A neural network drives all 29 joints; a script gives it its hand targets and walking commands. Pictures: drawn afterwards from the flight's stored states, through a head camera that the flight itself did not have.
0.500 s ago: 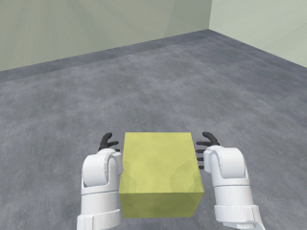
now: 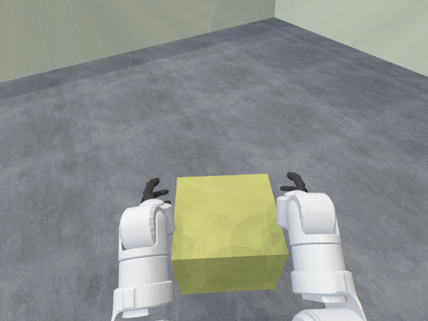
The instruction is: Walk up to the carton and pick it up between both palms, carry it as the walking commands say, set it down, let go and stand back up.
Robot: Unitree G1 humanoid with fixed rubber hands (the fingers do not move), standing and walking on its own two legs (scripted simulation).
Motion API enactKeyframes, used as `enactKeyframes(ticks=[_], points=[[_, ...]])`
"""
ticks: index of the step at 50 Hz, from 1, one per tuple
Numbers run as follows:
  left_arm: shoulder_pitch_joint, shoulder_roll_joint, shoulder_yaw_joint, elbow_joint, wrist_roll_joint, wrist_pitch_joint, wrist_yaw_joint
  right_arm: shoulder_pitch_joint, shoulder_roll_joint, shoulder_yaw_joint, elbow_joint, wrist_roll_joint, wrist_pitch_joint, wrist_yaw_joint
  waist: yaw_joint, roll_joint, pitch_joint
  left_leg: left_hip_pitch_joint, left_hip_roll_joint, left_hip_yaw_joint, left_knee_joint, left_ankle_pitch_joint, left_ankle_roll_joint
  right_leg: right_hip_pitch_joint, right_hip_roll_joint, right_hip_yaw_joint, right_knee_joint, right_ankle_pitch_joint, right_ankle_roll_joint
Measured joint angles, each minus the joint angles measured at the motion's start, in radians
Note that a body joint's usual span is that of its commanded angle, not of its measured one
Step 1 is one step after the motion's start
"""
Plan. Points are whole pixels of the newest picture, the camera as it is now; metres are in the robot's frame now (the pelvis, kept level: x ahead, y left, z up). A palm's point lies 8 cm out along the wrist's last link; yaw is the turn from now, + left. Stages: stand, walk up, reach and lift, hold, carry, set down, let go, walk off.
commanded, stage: carry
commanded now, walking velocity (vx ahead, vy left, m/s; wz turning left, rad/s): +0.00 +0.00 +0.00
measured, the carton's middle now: (225, 232) +0.32 +0.00 -0.02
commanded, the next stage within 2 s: none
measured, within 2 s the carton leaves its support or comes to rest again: neither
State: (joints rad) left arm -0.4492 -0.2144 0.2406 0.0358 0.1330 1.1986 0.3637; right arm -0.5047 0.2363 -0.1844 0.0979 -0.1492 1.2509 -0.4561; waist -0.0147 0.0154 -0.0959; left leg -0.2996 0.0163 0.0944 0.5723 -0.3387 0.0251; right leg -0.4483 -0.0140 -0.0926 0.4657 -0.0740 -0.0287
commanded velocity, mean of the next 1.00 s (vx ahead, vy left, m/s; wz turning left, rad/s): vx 0.00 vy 0.00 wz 0.00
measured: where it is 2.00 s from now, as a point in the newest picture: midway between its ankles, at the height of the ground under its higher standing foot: outside the picture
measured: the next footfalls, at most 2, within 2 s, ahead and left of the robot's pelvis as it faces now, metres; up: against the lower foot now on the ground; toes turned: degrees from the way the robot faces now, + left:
none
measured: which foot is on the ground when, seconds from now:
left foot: down 0.00-1.00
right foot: down 0.00-1.00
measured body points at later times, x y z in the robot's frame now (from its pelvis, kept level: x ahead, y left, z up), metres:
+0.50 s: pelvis +0.04 +0.05 -0.01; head +0.04 +0.05 +0.44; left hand +0.35 +0.20 +0.07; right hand +0.35 -0.07 +0.07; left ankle -0.01 +0.11 -0.73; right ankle +0.11 -0.09 -0.73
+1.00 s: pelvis +0.04 +0.04 -0.01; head +0.03 +0.04 +0.44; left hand +0.35 +0.19 +0.07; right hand +0.35 -0.09 +0.06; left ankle -0.01 +0.11 -0.73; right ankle +0.11 -0.09 -0.73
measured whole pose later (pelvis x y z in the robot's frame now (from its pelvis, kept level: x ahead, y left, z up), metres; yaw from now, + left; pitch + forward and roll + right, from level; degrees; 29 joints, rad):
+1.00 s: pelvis +0.04 +0.04 -0.01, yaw +1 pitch +3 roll -1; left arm -0.35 -0.18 0.16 -0.04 0.15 1.12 0.26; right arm -0.37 0.19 -0.15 0.00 -0.20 1.15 -0.16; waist 0.00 0.03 -0.07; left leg -0.27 -0.01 0.09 0.64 -0.42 0.06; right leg -0.43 -0.05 -0.10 0.58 -0.19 0.01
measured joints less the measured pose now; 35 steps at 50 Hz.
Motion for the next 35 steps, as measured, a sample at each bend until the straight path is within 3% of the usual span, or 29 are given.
enactKeyframes(ticks=[6, 9, 15, 23, 26, 29, 32, 35], points=[[0.017, 0.007, -0.006, -0.056, -0.024, 0.015, 0.029, 0.021, -0.008, 0.015, -0.035, 0.012, 0.006, 0.067, 0.01, -0.015, 0.004, 0.008, 0.002, -0.005, 0.015, -0.008, 0.001, 0.012, 0.0, -0.005, 0.013, -0.02, 0.0], [0.023, 0.009, -0.012, -0.082, -0.028, 0.011, 0.017, 0.017, -0.007, 0.017, -0.064, 0.003, 0.006, 0.083, 0.017, -0.009, 0.009, 0.005, -0.002, -0.006, 0.039, -0.031, 0.01, 0.008, -0.006, -0.004, 0.036, -0.039, 0.009], [0.034, 0.014, -0.042, -0.103, -0.032, 0.025, 0.037, 0.059, -0.022, 0.021, -0.087, -0.01, -0.005, 0.172, 0.025, 0.001, 0.004, -0.003, -0.016, -0.002, 0.079, -0.069, 0.031, -0.006, -0.022, 0.003, 0.091, -0.08, 0.029], [0.049, 0.019, -0.058, -0.112, -0.03, 0.023, 0.008, 0.081, -0.031, 0.037, -0.126, 0.002, 0.007, 0.159, 0.022, 0.013, 0.022, 0.007, -0.032, 0.008, 0.093, -0.091, 0.054, -0.006, -0.037, 0.016, 0.117, -0.103, 0.051], [0.046, 0.018, -0.061, -0.122, -0.042, 0.017, 0.024, 0.074, -0.028, 0.03, -0.129, -0.001, -0.003, 0.163, 0.016, 0.02, 0.034, 0.012, -0.036, 0.01, 0.099, -0.098, 0.058, -0.003, -0.041, 0.018, 0.128, -0.11, 0.053], [0.037, 0.014, -0.046, -0.098, -0.014, -0.009, -0.011, 0.074, -0.028, 0.024, -0.115, -0.019, -0.027, 0.194, 0.011, 0.021, 0.031, 0.01, -0.035, 0.01, 0.103, -0.102, 0.06, -0.002, -0.041, 0.018, 0.127, -0.111, 0.058], [0.047, 0.018, -0.056, -0.103, -0.009, -0.016, -0.031, 0.087, -0.033, 0.033, -0.134, -0.011, -0.025, 0.19, 0.008, 0.017, 0.031, 0.011, -0.034, 0.006, 0.105, -0.103, 0.059, 0.002, -0.04, 0.014, 0.122, -0.109, 0.057], [0.055, 0.021, -0.042, -0.066, 0.027, -0.039, -0.083, 0.085, -0.032, 0.017, -0.084, -0.043, -0.056, 0.244, 0.006, 0.01, 0.032, 0.023, -0.039, 0.007, 0.096, -0.098, 0.059, 0.009, -0.046, 0.01, 0.126, -0.115, 0.046]])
